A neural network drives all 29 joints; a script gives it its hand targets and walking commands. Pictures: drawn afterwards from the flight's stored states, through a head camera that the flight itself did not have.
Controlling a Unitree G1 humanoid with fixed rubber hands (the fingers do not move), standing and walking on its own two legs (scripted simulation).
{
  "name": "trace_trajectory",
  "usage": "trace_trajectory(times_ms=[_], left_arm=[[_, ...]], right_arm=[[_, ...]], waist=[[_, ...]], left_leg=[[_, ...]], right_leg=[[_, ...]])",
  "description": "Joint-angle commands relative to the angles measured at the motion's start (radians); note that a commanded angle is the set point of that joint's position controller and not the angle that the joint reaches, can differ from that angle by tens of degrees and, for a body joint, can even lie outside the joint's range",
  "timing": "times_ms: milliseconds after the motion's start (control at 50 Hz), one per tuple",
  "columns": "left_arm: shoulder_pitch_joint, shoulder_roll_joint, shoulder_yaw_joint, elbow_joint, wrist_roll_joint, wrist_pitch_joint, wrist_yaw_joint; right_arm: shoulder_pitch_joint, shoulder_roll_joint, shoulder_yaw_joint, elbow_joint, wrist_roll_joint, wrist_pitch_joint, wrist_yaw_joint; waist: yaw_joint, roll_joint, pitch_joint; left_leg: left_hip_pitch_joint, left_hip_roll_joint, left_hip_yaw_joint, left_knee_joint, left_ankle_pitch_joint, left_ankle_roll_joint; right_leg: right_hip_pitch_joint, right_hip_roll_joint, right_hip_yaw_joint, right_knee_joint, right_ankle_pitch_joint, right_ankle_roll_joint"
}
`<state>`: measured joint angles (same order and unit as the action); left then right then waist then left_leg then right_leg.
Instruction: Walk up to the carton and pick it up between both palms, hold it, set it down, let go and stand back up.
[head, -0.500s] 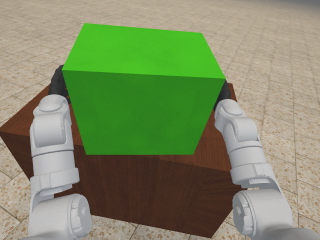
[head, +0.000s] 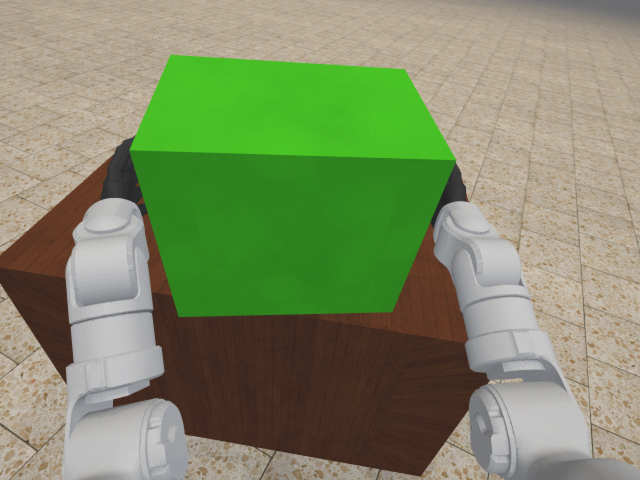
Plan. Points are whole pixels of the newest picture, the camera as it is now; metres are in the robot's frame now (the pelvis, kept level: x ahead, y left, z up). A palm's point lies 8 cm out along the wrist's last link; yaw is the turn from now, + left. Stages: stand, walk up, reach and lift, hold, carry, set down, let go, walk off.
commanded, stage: hold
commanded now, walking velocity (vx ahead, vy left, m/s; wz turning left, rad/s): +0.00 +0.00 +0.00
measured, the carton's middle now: (290, 194) +0.40 +0.00 +0.19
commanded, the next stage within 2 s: set down in 0.36 s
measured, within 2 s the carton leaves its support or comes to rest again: neither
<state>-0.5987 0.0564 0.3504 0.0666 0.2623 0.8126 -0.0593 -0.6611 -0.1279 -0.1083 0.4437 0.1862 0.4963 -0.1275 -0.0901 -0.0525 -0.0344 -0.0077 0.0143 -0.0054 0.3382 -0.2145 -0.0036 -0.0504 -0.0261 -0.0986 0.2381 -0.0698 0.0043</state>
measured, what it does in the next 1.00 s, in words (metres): stands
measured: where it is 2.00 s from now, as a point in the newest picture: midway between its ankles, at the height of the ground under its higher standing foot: outside the picture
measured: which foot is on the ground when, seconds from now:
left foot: down 0.00-1.00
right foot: down 0.00-1.00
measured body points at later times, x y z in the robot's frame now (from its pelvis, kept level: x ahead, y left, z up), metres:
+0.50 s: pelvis -0.01 -0.01 +0.00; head -0.07 +0.02 +0.44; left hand +0.36 +0.19 +0.22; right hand +0.37 -0.19 +0.22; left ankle -0.01 +0.12 -0.75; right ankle +0.05 -0.13 -0.75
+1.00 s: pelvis +0.03 -0.01 +0.00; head +0.00 +0.03 +0.45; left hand +0.40 +0.18 +0.16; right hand +0.39 -0.20 +0.16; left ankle -0.01 +0.12 -0.75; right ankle +0.05 -0.13 -0.75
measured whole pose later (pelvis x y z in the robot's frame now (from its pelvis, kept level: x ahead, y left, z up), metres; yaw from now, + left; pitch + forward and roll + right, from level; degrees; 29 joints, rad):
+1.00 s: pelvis +0.03 -0.01 +0.00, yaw +2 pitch -8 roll -2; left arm -0.46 0.02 0.31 0.08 0.26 0.53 -0.07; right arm -0.48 -0.09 -0.12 0.44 0.11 0.12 -0.10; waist -0.10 -0.06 0.07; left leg 0.06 0.02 -0.04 0.33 -0.25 -0.01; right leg 0.03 -0.02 -0.14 0.23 -0.12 0.01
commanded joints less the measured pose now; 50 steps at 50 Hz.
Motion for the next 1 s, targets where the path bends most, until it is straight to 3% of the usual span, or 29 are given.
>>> trace_trajectory(times_ms=[0, 60, 100, 120, 140, 180, 200, 220, 280, 300, 340, 360, 380, 400, 440, 460, 500, 540, 560, 580, 600, 620, 640, 660, 720, 800, 840, 880, 980], left_arm=[[-0.704, -0.399, -0.432, -0.092, -0.210, -0.069, -0.171], [-0.718, -0.398, -0.412, -0.098, -0.204, -0.071, -0.179], [-0.761, -0.394, -0.446, -0.176, -0.221, -0.085, -0.166], [-0.784, -0.392, -0.427, -0.123, -0.204, -0.085, -0.168], [-0.771, -0.378, -0.432, -0.126, -0.195, -0.083, -0.166], [-0.768, -0.396, -0.430, -0.120, -0.193, -0.082, -0.165], [-0.754, -0.389, -0.398, -0.077, -0.186, -0.076, -0.169], [-0.737, -0.392, -0.404, -0.052, -0.182, -0.073, -0.175], [-0.773, -0.362, -0.365, -0.014, -0.181, -0.081, -0.186], [-0.790, -0.360, -0.341, 0.042, -0.158, -0.076, -0.194], [-0.805, -0.376, -0.366, -0.007, -0.203, -0.096, -0.191], [-0.790, -0.499, -0.493, -0.133, -0.249, -0.118, -0.184], [-0.817, -0.495, -0.491, -0.104, -0.243, -0.124, -0.178], [-0.822, -0.494, -0.503, -0.086, -0.254, -0.130, -0.171], [-0.790, -0.519, -0.513, -0.075, -0.237, -0.144, -0.173], [-0.767, -0.515, -0.513, -0.127, -0.237, -0.157, -0.174], [-0.741, -0.484, -0.444, 0.001, -0.184, -0.164, -0.189], [-0.722, -0.446, -0.364, 0.062, -0.136, -0.186, -0.196], [-0.723, -0.420, -0.355, 0.053, -0.123, -0.213, -0.201], [-0.727, -0.416, -0.346, 0.072, -0.118, -0.228, -0.196], [-0.743, -0.397, -0.325, 0.077, -0.119, -0.257, -0.193], [-0.761, -0.390, -0.325, 0.086, -0.121, -0.282, -0.189], [-0.715, -0.430, -0.351, 0.090, -0.127, -0.307, -0.182], [-0.707, -0.451, -0.395, 0.056, -0.144, -0.325, -0.175], [-0.627, -0.425, -0.427, 0.003, -0.134, -0.357, -0.165], [-0.544, -0.416, -0.403, -0.007, -0.105, -0.349, -0.177], [-0.530, -0.414, -0.447, -0.061, -0.114, -0.344, -0.177], [-0.524, -0.433, -0.517, -0.140, -0.144, -0.350, -0.161], [-0.506, -0.465, -0.626, -0.236, -0.168, -0.374, -0.118]], right_arm=[[-0.820, 0.409, 0.298, -0.324, 0.139, -0.068, 0.175], [-0.822, 0.417, 0.302, -0.319, 0.131, -0.069, 0.178], [-0.825, 0.419, 0.320, -0.350, 0.149, -0.082, 0.179], [-0.824, 0.420, 0.311, -0.271, 0.133, -0.076, 0.180], [-0.831, 0.411, 0.304, -0.286, 0.141, -0.075, 0.186], [-0.817, 0.428, 0.287, -0.250, 0.118, -0.073, 0.187], [-0.833, 0.417, 0.297, -0.292, 0.107, -0.078, 0.186], [-0.820, 0.421, 0.293, -0.244, 0.118, -0.071, 0.185], [-0.852, 0.421, 0.275, -0.209, 0.094, -0.070, 0.184], [-0.871, 0.422, 0.251, -0.204, 0.077, -0.067, 0.186], [-0.879, 0.461, 0.278, -0.247, 0.085, -0.085, 0.188], [-0.905, 0.501, 0.305, -0.381, 0.087, -0.113, 0.189], [-0.895, 0.484, 0.279, -0.326, 0.084, -0.119, 0.185], [-0.888, 0.490, 0.289, -0.334, 0.096, -0.125, 0.182], [-0.851, 0.481, 0.264, -0.285, 0.064, -0.134, 0.175], [-0.842, 0.476, 0.273, -0.319, 0.049, -0.144, 0.177], [-0.805, 0.453, 0.221, -0.217, 0.007, -0.150, 0.179], [-0.795, 0.423, 0.187, -0.158, -0.021, -0.177, 0.188], [-0.823, 0.431, 0.181, -0.214, -0.052, -0.218, 0.191], [-0.819, 0.427, 0.166, -0.150, -0.058, -0.240, 0.192], [-0.836, 0.422, 0.177, -0.192, -0.078, -0.269, 0.191], [-0.862, 0.438, 0.173, -0.188, -0.082, -0.305, 0.193], [-0.835, 0.463, 0.207, -0.218, -0.089, -0.338, 0.195], [-0.842, 0.476, 0.233, -0.237, -0.072, -0.367, 0.194], [-0.720, 0.466, 0.301, -0.252, -0.050, -0.411, 0.179], [-0.628, 0.454, 0.301, -0.211, -0.074, -0.424, 0.172], [-0.644, 0.434, 0.330, -0.264, -0.048, -0.451, 0.165], [-0.641, 0.436, 0.374, -0.350, -0.034, -0.476, 0.157], [-0.546, 0.382, 0.375, -0.385, -0.026, -0.511, 0.142]], waist=[[-0.013, 0.077, -0.360], [-0.001, 0.068, -0.352], [0.017, 0.088, -0.443], [-0.003, 0.098, -0.368], [-0.007, 0.122, -0.388], [0.003, 0.130, -0.349], [0.003, 0.072, -0.356], [-0.012, 0.086, -0.318], [0.013, 0.053, -0.292], [0.003, 0.050, -0.259], [0.026, 0.041, -0.359], [-0.004, 0.076, -0.473], [-0.036, 0.099, -0.459], [-0.041, 0.101, -0.469], [-0.075, 0.127, -0.388], [-0.064, 0.102, -0.393], [-0.069, 0.120, -0.280], [-0.029, 0.109, -0.190], [-0.033, 0.082, -0.217], [-0.011, 0.087, -0.199], [-0.009, 0.043, -0.216], [0.005, 0.046, -0.249], [0.020, 0.005, -0.283], [0.020, 0.038, -0.316], [-0.016, 0.040, -0.369], [0.009, -0.028, -0.260], [0.015, 0.002, -0.273], [0.011, 0.007, -0.371], [-0.054, 0.083, -0.430]], left_leg=[[-0.158, -0.052, 0.008, -0.054, 0.310, -0.054], [-0.178, -0.058, 0.012, -0.073, 0.233, -0.036], [-0.149, -0.050, 0.013, -0.059, 0.319, -0.051], [-0.169, -0.057, 0.020, -0.068, 0.286, -0.054], [-0.160, -0.060, 0.010, -0.070, 0.270, -0.054], [-0.195, -0.048, 0.021, -0.094, 0.199, -0.051], [-0.195, -0.059, 0.009, -0.092, 0.211, -0.035], [-0.202, -0.047, 0.018, -0.093, 0.198, -0.044], [-0.233, -0.066, 0.029, -0.100, 0.130, -0.012], [-0.253, -0.066, 0.022, -0.115, 0.060, -0.007], [-0.245, -0.068, 0.019, -0.102, 0.082, 0.000], [-0.171, -0.072, 0.005, -0.059, 0.141, -0.022], [-0.144, -0.074, 0.005, -0.053, 0.183, -0.041], [-0.123, -0.080, -0.001, -0.033, 0.209, -0.042], [-0.122, -0.070, -0.003, -0.063, 0.148, -0.052], [-0.148, -0.066, -0.003, -0.076, 0.141, -0.049], [-0.230, -0.066, 0.016, -0.113, -0.015, -0.033], [-0.296, -0.061, 0.014, -0.149, -0.092, -0.005], [-0.281, -0.068, 0.027, -0.136, -0.067, -0.003], [-0.290, -0.072, 0.035, -0.133, -0.050, -0.013], [-0.276, -0.072, 0.037, -0.131, -0.044, -0.004], [-0.239, -0.072, 0.049, -0.110, -0.024, -0.003], [-0.220, -0.083, 0.053, -0.100, 0.035, 0.004], [-0.176, -0.079, 0.049, -0.095, 0.101, -0.016], [-0.104, -0.078, 0.039, -0.062, 0.248, -0.032], [-0.114, -0.071, 0.047, -0.088, 0.232, -0.019], [-0.110, -0.066, 0.039, -0.079, 0.256, -0.026], [-0.090, -0.074, 0.041, -0.039, 0.367, -0.041], [0.032, -0.050, 0.007, 0.016, 0.563, -0.105]], right_leg=[[0.320, 0.072, 0.054, 0.047, 0.158, -0.026], [0.316, 0.066, 0.050, 0.040, 0.107, -0.021], [0.351, 0.070, 0.053, 0.064, 0.182, -0.020], [0.313, 0.075, 0.049, 0.045, 0.136, -0.027], [0.318, 0.069, 0.051, 0.054, 0.136, -0.024], [0.327, 0.063, 0.052, 0.053, 0.088, -0.028], [0.327, 0.076, 0.047, 0.047, 0.095, -0.024], [0.332, 0.061, 0.053, 0.035, 0.096, -0.028], [0.306, 0.064, 0.059, 0.034, 0.045, -0.013], [0.286, 0.061, 0.055, 0.024, -0.014, -0.014], [0.313, 0.062, 0.058, 0.041, 0.020, -0.021], [0.340, 0.062, 0.030, 0.061, 0.078, -0.019], [0.299, 0.073, 0.026, 0.055, 0.078, -0.018], [0.284, 0.075, 0.037, 0.063, 0.090, -0.021], [0.282, 0.083, 0.014, 0.053, 0.039, -0.020], [0.299, 0.084, 0.010, 0.051, 0.069, -0.013], [0.317, 0.072, 0.026, 0.042, -0.027, -0.010], [0.338, 0.068, 0.027, 0.041, -0.100, -0.004], [0.354, 0.070, 0.016, 0.045, -0.089, 0.004], [0.342, 0.056, 0.020, 0.040, -0.078, 0.001], [0.333, 0.054, 0.020, 0.038, -0.111, 0.011], [0.314, 0.051, 0.009, 0.031, -0.115, 0.013], [0.341, 0.045, 0.007, 0.034, -0.030, 0.021], [0.363, 0.045, 0.000, 0.047, 0.074, 0.024], [0.415, 0.043, 0.010, 0.065, 0.299, 0.032], [0.403, 0.046, -0.011, 0.057, 0.305, 0.039], [0.428, 0.049, -0.020, 0.066, 0.320, 0.034], [0.460, 0.052, -0.015, 0.082, 0.447, 0.023], [0.358, 0.073, -0.038, 0.074, 0.440, 0.015]])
